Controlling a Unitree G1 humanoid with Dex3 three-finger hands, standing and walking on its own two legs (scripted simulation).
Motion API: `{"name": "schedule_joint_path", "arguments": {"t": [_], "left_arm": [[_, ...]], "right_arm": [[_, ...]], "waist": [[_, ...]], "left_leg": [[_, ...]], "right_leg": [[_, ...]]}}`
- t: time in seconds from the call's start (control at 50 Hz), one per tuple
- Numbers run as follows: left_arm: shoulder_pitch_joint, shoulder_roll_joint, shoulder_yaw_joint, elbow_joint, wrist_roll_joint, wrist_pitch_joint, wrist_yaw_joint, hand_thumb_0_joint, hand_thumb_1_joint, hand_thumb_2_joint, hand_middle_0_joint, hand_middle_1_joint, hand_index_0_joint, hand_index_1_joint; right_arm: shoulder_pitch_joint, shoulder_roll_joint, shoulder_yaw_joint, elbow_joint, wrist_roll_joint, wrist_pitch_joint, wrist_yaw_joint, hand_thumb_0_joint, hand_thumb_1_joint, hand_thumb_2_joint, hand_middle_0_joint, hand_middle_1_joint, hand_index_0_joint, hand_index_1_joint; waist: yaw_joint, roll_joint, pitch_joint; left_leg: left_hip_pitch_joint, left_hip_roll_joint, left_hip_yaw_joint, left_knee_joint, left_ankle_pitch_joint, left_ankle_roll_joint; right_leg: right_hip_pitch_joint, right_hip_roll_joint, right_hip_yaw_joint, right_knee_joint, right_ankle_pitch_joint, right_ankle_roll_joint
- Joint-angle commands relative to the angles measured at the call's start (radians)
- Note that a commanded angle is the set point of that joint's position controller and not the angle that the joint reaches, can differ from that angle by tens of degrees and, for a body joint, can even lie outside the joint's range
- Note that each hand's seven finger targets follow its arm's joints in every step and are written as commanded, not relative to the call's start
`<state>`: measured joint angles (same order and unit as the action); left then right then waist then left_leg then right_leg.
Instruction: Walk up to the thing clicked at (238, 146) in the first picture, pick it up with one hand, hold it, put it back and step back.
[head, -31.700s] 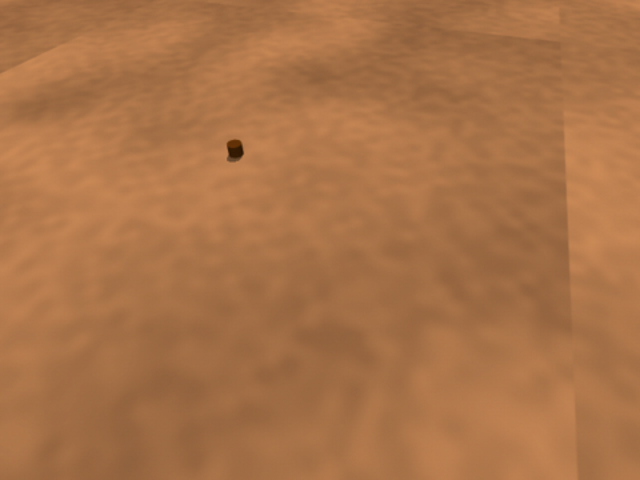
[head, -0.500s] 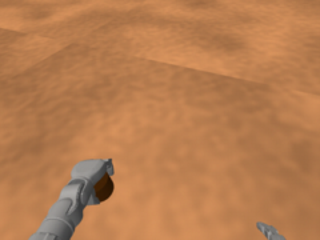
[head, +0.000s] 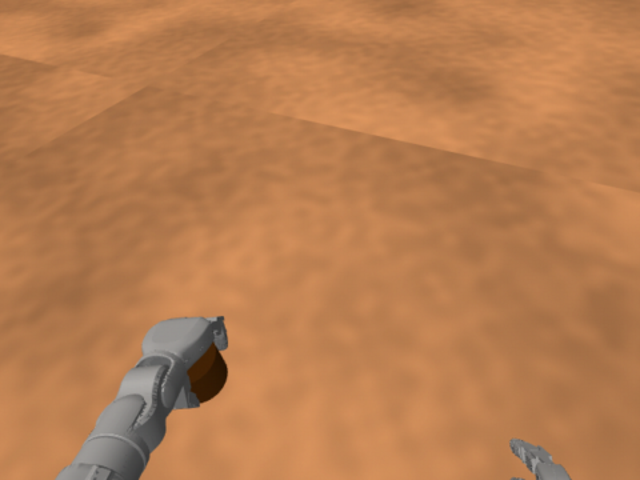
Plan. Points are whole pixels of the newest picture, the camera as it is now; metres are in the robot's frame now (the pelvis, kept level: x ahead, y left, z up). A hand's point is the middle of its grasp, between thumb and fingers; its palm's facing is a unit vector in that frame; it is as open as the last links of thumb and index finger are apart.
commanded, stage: hold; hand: left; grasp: from above
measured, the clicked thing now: (194, 367) +0.31 +0.22 -0.05
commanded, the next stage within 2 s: crouch in 0.16 s
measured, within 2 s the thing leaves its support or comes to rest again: neither
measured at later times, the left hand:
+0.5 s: hand (188, 377) +0.29 +0.23 -0.05, palm faces -0.44 -0.05 -0.89, open 10.6 cm
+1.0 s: hand (219, 400) +0.35 +0.25 -0.28, palm faces -0.41 +0.04 -0.91, open 10.6 cm
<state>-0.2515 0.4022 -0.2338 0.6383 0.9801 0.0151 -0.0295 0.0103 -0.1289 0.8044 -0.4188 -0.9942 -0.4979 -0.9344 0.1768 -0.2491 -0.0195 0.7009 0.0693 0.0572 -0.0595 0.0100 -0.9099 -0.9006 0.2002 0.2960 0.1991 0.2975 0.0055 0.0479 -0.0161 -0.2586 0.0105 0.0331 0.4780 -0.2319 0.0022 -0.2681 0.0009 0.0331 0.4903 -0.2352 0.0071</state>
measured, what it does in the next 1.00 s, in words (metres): lowers itself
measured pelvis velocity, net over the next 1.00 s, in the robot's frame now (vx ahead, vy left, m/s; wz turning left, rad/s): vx -0.05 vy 0.01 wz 0.01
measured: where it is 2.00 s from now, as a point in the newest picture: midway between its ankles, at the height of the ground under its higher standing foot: outside the picture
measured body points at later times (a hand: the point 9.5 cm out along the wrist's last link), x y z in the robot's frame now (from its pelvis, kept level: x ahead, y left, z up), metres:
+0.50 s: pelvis +0.00 +0.00 +0.00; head +0.01 -0.01 +0.45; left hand +0.31 +0.23 +0.00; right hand +0.14 -0.25 -0.12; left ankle +0.01 +0.12 -0.74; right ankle +0.01 -0.12 -0.74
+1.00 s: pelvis -0.05 +0.01 -0.17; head +0.10 +0.03 +0.26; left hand +0.37 +0.25 -0.22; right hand +0.01 -0.28 -0.28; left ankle +0.01 +0.12 -0.74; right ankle +0.01 -0.12 -0.74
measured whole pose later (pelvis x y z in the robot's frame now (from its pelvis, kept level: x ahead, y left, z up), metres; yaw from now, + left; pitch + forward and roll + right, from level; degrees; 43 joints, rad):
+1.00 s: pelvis -0.05 +0.01 -0.17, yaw +0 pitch +28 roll -2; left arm -0.66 0.46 -0.09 1.19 1.16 -0.07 0.35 0.00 -0.10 0.80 -0.37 -1.04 -0.46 -0.98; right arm 0.25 -0.27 -0.07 0.72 -0.02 0.00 -0.01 0.01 -0.90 -0.90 0.20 0.30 0.20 0.30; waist -0.12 0.03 -0.18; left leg -1.41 0.02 -0.02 1.47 -0.55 0.02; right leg -1.38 0.01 -0.01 1.43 -0.54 0.02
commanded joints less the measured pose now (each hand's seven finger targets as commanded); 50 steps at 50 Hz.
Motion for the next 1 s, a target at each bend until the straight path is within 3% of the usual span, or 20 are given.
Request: {"name": "schedule_joint_path", "arguments": {"t": [0.0, 0.06, 0.1, 0.12, 0.14, 0.16, 0.22, 0.24, 0.28, 0.32, 0.34, 0.42, 0.52, 0.6, 0.62, 0.7, 0.74, 0.86, 0.9, 0.98], "left_arm": [[-0.326, 0.214, 0.114, -0.191, -0.007, -0.011, 0.022, 0.0, 0.397, 0.988, -0.678, -1.132, -0.741, -1.067], [-0.325, 0.203, 0.104, -0.2, -0.012, -0.018, 0.022, 0.0, 0.421, 0.98, -0.699, -1.134, -0.763, -1.067], [-0.3, 0.216, 0.128, -0.19, -0.004, -0.02, 0.031, 0.0, 0.401, 0.977, -0.688, -1.115, -0.748, -1.052], [-0.291, 0.197, 0.115, -0.175, -0.003, -0.02, 0.033, 0.0, 0.398, 0.976, -0.691, -1.107, -0.75, -1.046], [-0.328, 0.199, 0.108, -0.211, -0.003, -0.023, 0.038, 0.0, 0.406, 0.981, -0.696, -1.108, -0.754, -1.047], [-0.35, 0.237, 0.136, -0.217, 0.006, -0.023, 0.043, 0.0, 0.406, 0.986, -0.693, -1.12, -0.753, -1.058], [-0.363, 0.227, 0.126, -0.213, 0.009, -0.026, 0.05, 0.0, 0.393, 1.039, -0.716, -1.097, -0.76, -1.052], [-0.38, 0.224, 0.126, -0.224, 0.009, -0.027, 0.053, 0.0, 0.473, 0.959, -0.733, -1.171, -0.816, -1.084], [-0.367, 0.228, 0.135, -0.21, 0.012, -0.024, 0.064, 0.0, 0.335, 1.037, -0.64, -1.142, -0.692, -1.09], [-0.341, 0.184, 0.104, -0.176, 0.009, -0.023, 0.067, 0.0, 0.293, 1.058, -0.599, -1.181, -0.653, -1.126], [-0.289, 0.178, 0.106, -0.121, 0.01, -0.017, 0.071, 0.0, 0.29, 1.034, -0.595, -1.176, -0.652, -1.117], [-0.261, 0.15, 0.087, -0.062, 0.016, -0.027, 0.09, 0.0, 0.287, 1.021, -0.613, -1.14, -0.662, -1.09], [-0.357, 0.17, 0.105, 0.065, 0.058, -0.059, 0.172, 0.0, 0.298, 1.014, -0.626, -1.138, -0.675, -1.088], [-0.498, 0.204, 0.129, 0.101, 0.112, -0.087, 0.262, 0.0, 0.256, 0.996, -0.58, -1.165, -0.639, -1.105], [-0.498, 0.177, 0.119, 0.161, 0.13, -0.09, 0.285, 0.0, 0.245, 1.007, -0.577, -1.171, -0.634, -1.113], [-0.618, 0.202, 0.139, 0.225, 0.177, -0.114, 0.367, 0.0, 0.196, 0.977, -0.531, -1.161, -0.593, -1.098], [-0.621, 0.212, 0.147, 0.297, 0.196, -0.107, 0.39, 0.0, 0.238, 0.962, -0.552, -1.178, -0.623, -1.105], [-0.708, 0.254, 0.181, 0.412, 0.174, -0.091, 0.42, 0.0, 0.287, 0.997, -0.579, -1.201, -0.651, -1.127], [-0.751, 0.283, 0.198, 0.386, 0.17, -0.088, 0.423, 0.0, 0.272, 0.994, -0.572, -1.201, -0.642, -1.129], [-0.787, 0.323, 0.231, 0.379, 0.163, -0.08, 0.417, 0.0, 0.275, 0.958, -0.587, -1.159, -0.655, -1.09]], "right_arm": [[-0.084, -0.126, -0.045, -0.141, 0.004, -0.035, -0.013, 0.0, -0.904, -0.9, 0.2, 0.3, 0.2, 0.3], [-0.089, -0.126, -0.042, -0.148, 0.003, -0.033, -0.014, 0.0, -0.906, -0.901, 0.2, 0.3, 0.2, 0.3], [-0.088, -0.128, -0.044, -0.151, 0.002, -0.031, -0.014, 0.0, -0.904, -0.899, 0.2, 0.3, 0.2, 0.3], [-0.086, -0.125, -0.042, -0.151, 0.002, -0.03, -0.013, 0.0, -0.904, -0.9, 0.2, 0.3, 0.2, 0.3], [-0.083, -0.13, -0.045, -0.149, 0.002, -0.03, -0.013, 0.0, -0.904, -0.9, 0.2, 0.3, 0.2, 0.3], [-0.081, -0.132, -0.047, -0.148, 0.002, -0.029, -0.014, 0.0, -0.904, -0.9, 0.2, 0.3, 0.2, 0.3], [-0.071, -0.135, -0.051, -0.143, 0.001, -0.026, -0.012, 0.0, -0.906, -0.901, 0.2, 0.3, 0.2, 0.3], [-0.07, -0.132, -0.051, -0.14, 0.0, -0.028, -0.013, 0.0, -0.929, -0.913, 0.2, 0.301, 0.2, 0.301], [-0.068, -0.135, -0.052, -0.136, -0.001, -0.028, -0.012, 0.0, -0.885, -0.896, 0.201, 0.3, 0.201, 0.3], [-0.056, -0.134, -0.053, -0.133, -0.002, -0.029, -0.009, 0.0, -0.885, -0.895, 0.201, 0.3, 0.201, 0.3], [-0.062, -0.135, -0.055, -0.132, -0.001, -0.026, -0.009, 0.0, -0.886, -0.896, 0.2, 0.3, 0.201, 0.3], [-0.053, -0.135, -0.055, -0.134, -0.004, -0.019, -0.003, 0.0, -0.889, -0.897, 0.2, 0.3, 0.201, 0.3], [-0.023, -0.142, -0.056, -0.111, -0.018, -0.012, 0.007, 0.0, -0.894, -0.898, 0.2, 0.3, 0.2, 0.3], [0.026, -0.151, -0.071, -0.076, -0.04, -0.018, 0.018, 0.0, -0.896, -0.897, 0.199, 0.3, 0.2, 0.3], [0.041, -0.153, -0.075, -0.072, -0.046, -0.022, 0.024, 0.0, -0.897, -0.897, 0.199, 0.3, 0.2, 0.3], [0.077, -0.161, -0.089, -0.073, -0.065, -0.035, 0.039, 0.0, -0.898, -0.897, 0.2, 0.3, 0.2, 0.3], [0.1, -0.169, -0.095, -0.076, -0.067, -0.039, 0.041, 0.0, -0.9, -0.897, 0.2, 0.3, 0.2, 0.3], [0.138, -0.181, -0.104, -0.062, -0.082, -0.068, 0.033, 0.0, -0.895, -0.894, 0.2, 0.299, 0.2, 0.299], [0.147, -0.182, -0.106, -0.066, -0.087, -0.077, 0.029, 0.0, -0.896, -0.895, 0.2, 0.299, 0.2, 0.299], [0.162, -0.189, -0.112, -0.05, -0.095, -0.088, 0.026, 0.0, -0.898, -0.896, 0.2, 0.299, 0.2, 0.299]], "waist": [[0.003, -0.037, -0.241], [0.004, -0.027, -0.232], [0.007, -0.023, -0.22], [0.003, -0.041, -0.213], [-0.002, -0.031, -0.235], [0.005, -0.001, -0.246], [-0.002, -0.006, -0.266], [-0.003, -0.007, -0.271], [0.002, -0.006, -0.268], [-0.006, -0.028, -0.248], [-0.006, -0.045, -0.214], [-0.018, -0.091, -0.165], [-0.045, -0.095, -0.155], [-0.068, -0.03, -0.301], [-0.081, -0.04, -0.312], [-0.095, 0.019, -0.435], [-0.098, 0.032, -0.488], [-0.109, 0.035, -0.589], [-0.111, 0.065, -0.667], [-0.121, 0.081, -0.738]], "left_leg": [[0.121, -0.03, 0.009, -0.043, 0.202, 0.021], [0.125, -0.026, 0.003, -0.052, 0.201, 0.016], [0.115, -0.025, 0.003, -0.056, 0.182, 0.015], [0.111, -0.025, 0.002, -0.056, 0.179, 0.016], [0.123, -0.023, 0.0, -0.054, 0.193, 0.015], [0.126, -0.025, 0.003, -0.053, 0.201, 0.014], [0.148, -0.019, -0.002, -0.051, 0.23, 0.012], [0.148, -0.021, -0.003, -0.047, 0.237, 0.013], [0.148, -0.021, -0.003, -0.048, 0.237, 0.012], [0.135, -0.017, -0.002, -0.05, 0.233, 0.011], [0.119, -0.02, -0.003, -0.049, 0.223, 0.012], [0.075, -0.024, -0.003, -0.038, 0.172, 0.014], [-0.046, -0.03, -0.005, 0.061, 0.114, 0.012], [-0.158, -0.033, -0.001, 0.24, 0.119, 0.003], [-0.216, -0.033, -0.005, 0.298, 0.101, 0.001], [-0.419, -0.025, -0.012, 0.501, 0.026, 0.0], [-0.497, -0.026, -0.01, 0.571, -0.015, 0.002], [-0.746, -0.021, -0.05, 0.736, -0.157, 0.008], [-0.792, -0.023, -0.049, 0.8, -0.167, 0.01], [-0.883, -0.018, -0.06, 0.9, -0.177, 0.011]], "right_leg": [[0.051, 0.02, -0.009, -0.082, 0.182, -0.01], [0.045, 0.026, -0.015, -0.079, 0.17, -0.018], [0.04, 0.027, -0.016, -0.084, 0.145, -0.02], [0.043, 0.027, -0.018, -0.082, 0.144, -0.019], [0.043, 0.029, -0.017, -0.076, 0.159, -0.02], [0.048, 0.026, -0.016, -0.076, 0.167, -0.022], [0.054, 0.03, -0.017, -0.068, 0.19, -0.024], [0.051, 0.03, -0.018, -0.068, 0.2, -0.021], [0.056, 0.029, -0.021, -0.071, 0.195, -0.022], [0.047, 0.033, -0.024, -0.068, 0.194, -0.024], [0.037, 0.03, -0.024, -0.074, 0.186, -0.021], [0.003, 0.025, -0.025, -0.073, 0.14, -0.019], [-0.116, 0.021, -0.026, 0.014, 0.095, -0.018], [-0.253, 0.019, -0.019, 0.175, 0.112, -0.02], [-0.318, 0.019, -0.02, 0.227, 0.097, -0.021], [-0.53, 0.024, -0.021, 0.422, 0.026, -0.032], [-0.605, 0.026, -0.031, 0.488, -0.014, -0.033], [-0.821, 0.032, -0.055, 0.691, -0.138, -0.041], [-0.869, 0.03, -0.056, 0.757, -0.148, -0.044], [-0.979, 0.028, -0.064, 0.863, -0.166, -0.049]]}}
